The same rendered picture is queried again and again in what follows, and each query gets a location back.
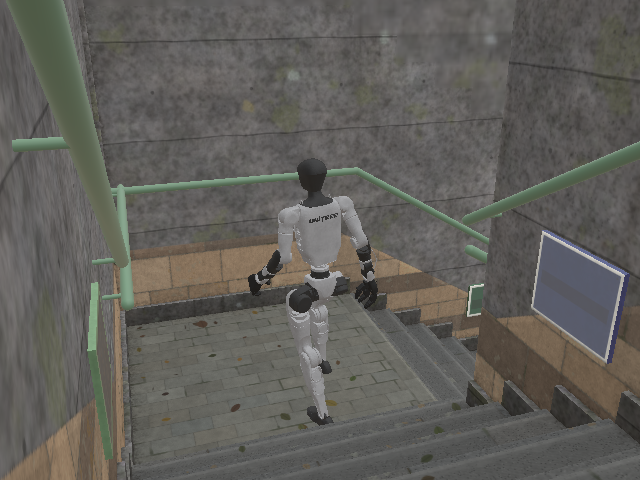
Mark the right robot upper arm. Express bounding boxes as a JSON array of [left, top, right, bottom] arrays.
[[332, 196, 368, 249]]

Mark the left robot upper arm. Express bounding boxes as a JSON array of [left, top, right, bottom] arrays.
[[275, 206, 300, 264]]

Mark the robot right hand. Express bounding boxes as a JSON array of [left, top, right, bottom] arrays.
[[355, 279, 378, 309]]

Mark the right robot shin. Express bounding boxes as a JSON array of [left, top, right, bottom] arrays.
[[310, 305, 329, 364]]

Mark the left robot forearm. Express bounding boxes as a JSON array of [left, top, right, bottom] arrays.
[[255, 250, 283, 285]]

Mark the robot left thigh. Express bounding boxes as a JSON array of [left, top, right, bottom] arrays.
[[286, 285, 321, 368]]

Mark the robot left hand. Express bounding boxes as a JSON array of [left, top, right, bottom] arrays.
[[248, 274, 271, 296]]

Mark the right robot forearm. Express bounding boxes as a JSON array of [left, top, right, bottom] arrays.
[[356, 236, 375, 282]]

